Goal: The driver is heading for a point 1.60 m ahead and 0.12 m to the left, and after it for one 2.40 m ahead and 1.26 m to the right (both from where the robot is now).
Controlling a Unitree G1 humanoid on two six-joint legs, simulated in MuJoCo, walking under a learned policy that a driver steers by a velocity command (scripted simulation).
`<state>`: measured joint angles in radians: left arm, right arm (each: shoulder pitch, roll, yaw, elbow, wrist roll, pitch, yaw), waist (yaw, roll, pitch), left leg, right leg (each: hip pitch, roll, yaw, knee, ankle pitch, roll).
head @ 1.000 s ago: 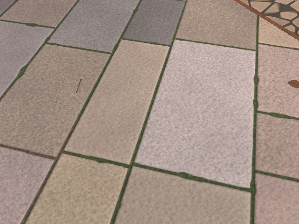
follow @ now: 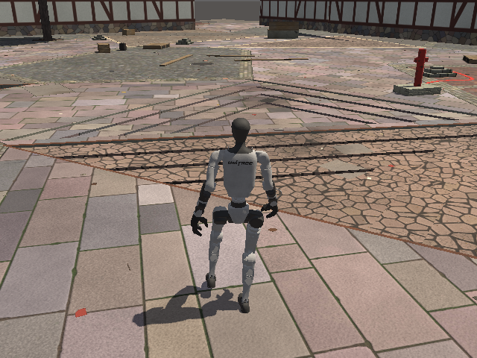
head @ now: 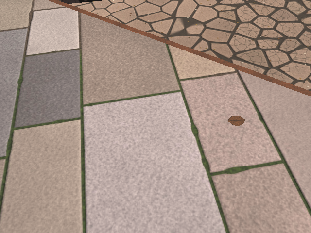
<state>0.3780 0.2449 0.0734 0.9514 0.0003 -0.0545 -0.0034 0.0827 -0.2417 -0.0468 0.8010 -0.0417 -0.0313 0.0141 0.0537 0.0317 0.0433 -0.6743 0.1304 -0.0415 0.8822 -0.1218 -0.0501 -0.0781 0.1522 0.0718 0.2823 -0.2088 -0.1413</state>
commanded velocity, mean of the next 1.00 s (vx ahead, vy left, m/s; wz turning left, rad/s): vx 0.50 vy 0.00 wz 0.09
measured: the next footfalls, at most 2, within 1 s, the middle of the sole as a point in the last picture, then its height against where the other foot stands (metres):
left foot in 0.22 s outside the picture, level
right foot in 0.68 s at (202, 230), level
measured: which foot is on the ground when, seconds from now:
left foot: up 0.00-0.20, down 0.22-0.70, up 0.72-1.00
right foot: down 0.00-0.24, up 0.26-0.66, down 0.68-1.00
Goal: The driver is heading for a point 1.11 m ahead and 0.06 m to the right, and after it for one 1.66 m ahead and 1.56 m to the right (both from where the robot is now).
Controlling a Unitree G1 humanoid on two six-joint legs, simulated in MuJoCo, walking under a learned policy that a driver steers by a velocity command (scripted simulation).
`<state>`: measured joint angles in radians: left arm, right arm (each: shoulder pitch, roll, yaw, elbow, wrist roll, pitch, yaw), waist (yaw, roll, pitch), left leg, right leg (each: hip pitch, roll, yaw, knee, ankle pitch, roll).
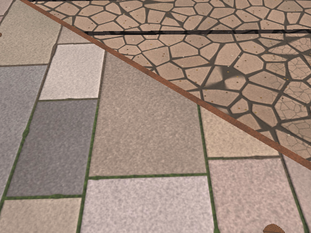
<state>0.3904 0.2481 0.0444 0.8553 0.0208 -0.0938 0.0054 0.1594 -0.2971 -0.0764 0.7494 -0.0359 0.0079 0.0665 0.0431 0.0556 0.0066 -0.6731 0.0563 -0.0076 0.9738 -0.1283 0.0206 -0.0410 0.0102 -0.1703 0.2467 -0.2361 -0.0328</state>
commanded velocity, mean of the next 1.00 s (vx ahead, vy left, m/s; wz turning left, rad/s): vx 0.36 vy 0.00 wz -0.14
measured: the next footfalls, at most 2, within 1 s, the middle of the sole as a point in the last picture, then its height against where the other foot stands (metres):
left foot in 0.20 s outside the picture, level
right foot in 0.74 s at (178, 224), level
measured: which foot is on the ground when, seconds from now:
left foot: up 0.00-0.18, down 0.20-0.74, up 0.76-1.00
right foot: down 0.00-0.20, up 0.22-0.72, down 0.74-1.00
